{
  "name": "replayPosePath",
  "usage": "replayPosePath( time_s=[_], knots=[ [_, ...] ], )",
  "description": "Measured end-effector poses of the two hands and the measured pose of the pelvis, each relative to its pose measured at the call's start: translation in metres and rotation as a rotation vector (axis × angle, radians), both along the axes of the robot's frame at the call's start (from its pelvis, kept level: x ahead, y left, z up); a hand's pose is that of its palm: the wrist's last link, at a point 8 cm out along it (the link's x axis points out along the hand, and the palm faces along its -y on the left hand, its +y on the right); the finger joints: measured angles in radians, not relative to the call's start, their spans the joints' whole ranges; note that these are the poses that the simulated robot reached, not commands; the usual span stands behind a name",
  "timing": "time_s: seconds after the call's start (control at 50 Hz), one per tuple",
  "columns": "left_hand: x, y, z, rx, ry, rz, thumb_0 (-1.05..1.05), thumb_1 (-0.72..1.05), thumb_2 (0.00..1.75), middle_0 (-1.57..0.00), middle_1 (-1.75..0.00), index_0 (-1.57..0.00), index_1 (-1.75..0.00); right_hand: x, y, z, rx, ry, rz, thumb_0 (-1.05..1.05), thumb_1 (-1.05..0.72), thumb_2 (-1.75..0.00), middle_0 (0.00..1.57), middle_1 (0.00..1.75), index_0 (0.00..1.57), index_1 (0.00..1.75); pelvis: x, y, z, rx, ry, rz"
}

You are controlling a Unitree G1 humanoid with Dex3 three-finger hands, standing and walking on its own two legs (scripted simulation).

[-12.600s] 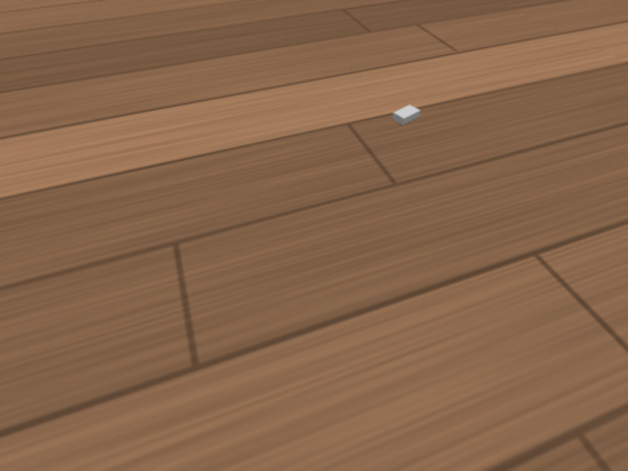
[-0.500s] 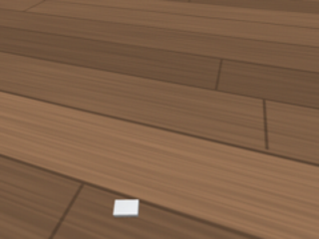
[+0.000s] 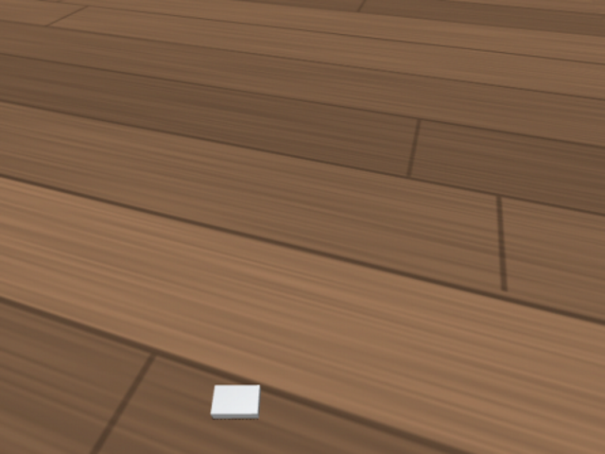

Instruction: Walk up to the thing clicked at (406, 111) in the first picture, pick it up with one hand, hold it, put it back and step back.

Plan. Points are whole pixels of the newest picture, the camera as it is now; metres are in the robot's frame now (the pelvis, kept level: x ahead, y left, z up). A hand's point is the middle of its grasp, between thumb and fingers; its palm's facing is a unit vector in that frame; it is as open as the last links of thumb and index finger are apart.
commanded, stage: stand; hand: left
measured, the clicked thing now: (236, 401) +0.43 +0.24 -0.76
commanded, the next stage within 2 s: rise first in 1.68 s
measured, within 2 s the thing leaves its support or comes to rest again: neither
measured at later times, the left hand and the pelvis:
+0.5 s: hand out of the picture +0.07 +0.24 -0.16, palm faces -0.03 -0.94 -0.34, open 7.4 cm; pelvis +0.00 -0.01 +0.00, yaw +0 degrees
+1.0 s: hand out of the picture +0.07 +0.24 -0.16, palm faces -0.02 -0.94 -0.35, open 7.4 cm; pelvis +0.00 -0.01 +0.00, yaw +0 degrees
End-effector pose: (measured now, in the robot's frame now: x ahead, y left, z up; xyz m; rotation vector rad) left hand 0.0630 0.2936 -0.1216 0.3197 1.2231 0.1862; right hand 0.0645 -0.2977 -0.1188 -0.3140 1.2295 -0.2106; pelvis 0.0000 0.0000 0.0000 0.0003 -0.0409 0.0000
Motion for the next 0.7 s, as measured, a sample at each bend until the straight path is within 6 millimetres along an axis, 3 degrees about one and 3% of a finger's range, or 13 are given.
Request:
replayPosePath(
  time_s=[0.7],
  knots=[
    [0.0018, -0.0084, 0.0016, 0.005, -0.003, 0.003, 0.0, 0.91, 0.9, -0.21, -0.3, -0.2, -0.3, 0.0056, -0.0092, -0.0006, 0.0, 0.001, 0.015, 0.01, -0.9, -0.9, 0.2, 0.3, 0.2, 0.3, 0.002, -0.0095, 0.0001, 0.0, 0.003, 0.005]
  ],
)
